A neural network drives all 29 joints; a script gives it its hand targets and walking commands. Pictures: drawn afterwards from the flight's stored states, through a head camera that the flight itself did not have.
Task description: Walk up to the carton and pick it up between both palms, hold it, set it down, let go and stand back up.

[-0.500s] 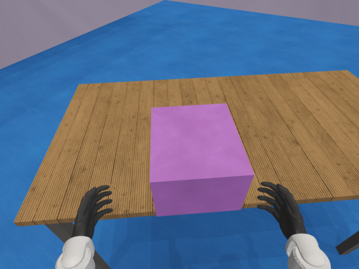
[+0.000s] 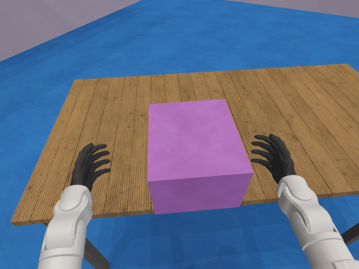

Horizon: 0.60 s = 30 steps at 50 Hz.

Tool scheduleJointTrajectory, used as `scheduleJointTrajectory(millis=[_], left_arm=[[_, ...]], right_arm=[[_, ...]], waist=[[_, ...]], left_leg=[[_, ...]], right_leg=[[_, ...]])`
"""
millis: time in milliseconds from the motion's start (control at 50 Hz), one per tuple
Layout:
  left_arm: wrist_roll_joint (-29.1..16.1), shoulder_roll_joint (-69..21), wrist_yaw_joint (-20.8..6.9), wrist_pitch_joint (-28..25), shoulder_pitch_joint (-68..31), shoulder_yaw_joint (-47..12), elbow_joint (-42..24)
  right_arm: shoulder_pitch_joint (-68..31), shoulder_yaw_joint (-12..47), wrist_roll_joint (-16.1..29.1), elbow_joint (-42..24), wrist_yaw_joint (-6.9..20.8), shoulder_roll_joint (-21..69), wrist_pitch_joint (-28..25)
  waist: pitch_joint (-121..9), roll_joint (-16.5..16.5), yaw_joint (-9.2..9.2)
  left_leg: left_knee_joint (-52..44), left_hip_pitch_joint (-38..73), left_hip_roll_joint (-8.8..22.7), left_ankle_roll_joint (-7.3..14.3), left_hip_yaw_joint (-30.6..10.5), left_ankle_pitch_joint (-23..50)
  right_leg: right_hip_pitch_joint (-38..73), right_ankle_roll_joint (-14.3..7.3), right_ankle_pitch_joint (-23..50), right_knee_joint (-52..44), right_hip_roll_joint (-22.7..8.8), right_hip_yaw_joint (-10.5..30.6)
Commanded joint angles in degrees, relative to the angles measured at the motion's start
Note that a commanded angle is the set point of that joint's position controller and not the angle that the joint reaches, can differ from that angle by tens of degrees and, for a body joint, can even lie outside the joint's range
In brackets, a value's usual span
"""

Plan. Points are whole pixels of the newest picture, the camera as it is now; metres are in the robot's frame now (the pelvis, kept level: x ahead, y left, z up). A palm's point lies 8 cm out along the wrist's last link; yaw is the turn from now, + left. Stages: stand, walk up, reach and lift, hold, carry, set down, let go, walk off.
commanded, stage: reach and lift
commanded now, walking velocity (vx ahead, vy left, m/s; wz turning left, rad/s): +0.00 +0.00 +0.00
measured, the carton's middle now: (192, 153) +0.44 +0.01 +0.01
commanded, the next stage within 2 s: none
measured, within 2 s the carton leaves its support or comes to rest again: neither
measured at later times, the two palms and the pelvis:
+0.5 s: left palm (84, 141) +0.36 +0.25 +0.13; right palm (276, 132) +0.41 -0.17 +0.13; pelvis -0.01 +0.00 +0.00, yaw +0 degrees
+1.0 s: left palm (85, 115) +0.42 +0.26 +0.16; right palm (268, 100) +0.46 -0.16 +0.17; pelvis -0.01 +0.00 -0.01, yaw +1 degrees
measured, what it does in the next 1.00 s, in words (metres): stands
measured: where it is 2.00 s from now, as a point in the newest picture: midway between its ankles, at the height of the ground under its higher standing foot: outside the picture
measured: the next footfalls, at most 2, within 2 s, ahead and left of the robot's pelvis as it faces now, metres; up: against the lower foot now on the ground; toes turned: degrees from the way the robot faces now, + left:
none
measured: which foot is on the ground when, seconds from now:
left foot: down 0.00-1.00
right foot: down 0.00-1.00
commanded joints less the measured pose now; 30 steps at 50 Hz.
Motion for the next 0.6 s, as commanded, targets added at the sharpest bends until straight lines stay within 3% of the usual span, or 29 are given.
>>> scheduleJointTrajectory(millis=[0,200,220,240,260,400,580], left_arm=[[-0.15,7.62,0.16,-0.20,-18.91,2.52,-7.25],[-0.11,10.07,0.16,2.82,-32.13,2.85,1.14],[0.23,8.59,0.53,2.97,-31.12,3.20,-1.26],[0.68,8.87,0.54,3.33,-32.91,3.32,-1.10],[0.90,9.18,0.42,3.68,-33.17,2.88,1.14],[-0.14,12.43,1.02,2.48,-44.02,2.47,10.32],[-1.59,14.79,1.53,-1.68,-55.26,-0.55,23.72]], right_arm=[[-19.67,-2.95,0.60,-5.70,-0.23,-7.36,-0.35],[-33.81,-2.50,2.01,4.11,-0.45,-9.22,2.57],[-30.50,-4.53,1.18,7.37,-0.77,-9.14,2.24],[-33.57,-3.79,1.17,7.73,-0.96,-9.55,1.95],[-34.71,-3.28,1.66,8.61,-1.02,-9.46,2.14],[-46.69,-2.31,2.43,14.16,-0.49,-9.89,2.49],[-57.81,-0.30,4.25,27.28,0.36,-11.70,1.49]], waist=[[-15.46,0.75,0.21],[-20.07,0.90,0.10],[-21.38,2.61,-2.18],[-21.89,3.05,-1.26],[-21.02,2.99,-1.72],[-22.69,1.32,0.41],[-28.15,1.01,0.65]], left_leg=[[2.80,11.80,-2.44,1.33,-1.01,16.37],[3.76,9.84,-2.23,1.41,-1.08,15.63],[4.36,12.89,-2.09,0.03,-0.99,18.81],[5.14,13.44,-2.36,-0.39,-1.16,20.66],[5.21,13.15,-2.30,-0.40,-1.23,20.61],[4.99,8.67,-2.43,0.60,-0.97,16.18],[6.67,7.06,-2.20,0.61,-1.29,18.09]], right_leg=[[-4.76,1.59,12.24,-1.81,0.63,0.30],[-4.33,2.33,13.95,-0.49,0.79,-0.18],[-3.71,2.53,16.66,-0.36,1.74,-0.83],[-4.25,2.43,16.75,-0.69,1.94,-1.23],[-4.47,2.46,17.21,-0.72,1.97,-1.21],[-5.16,3.01,12.93,-0.40,1.62,-1.37],[-5.48,3.33,16.99,0.83,1.52,-1.44]])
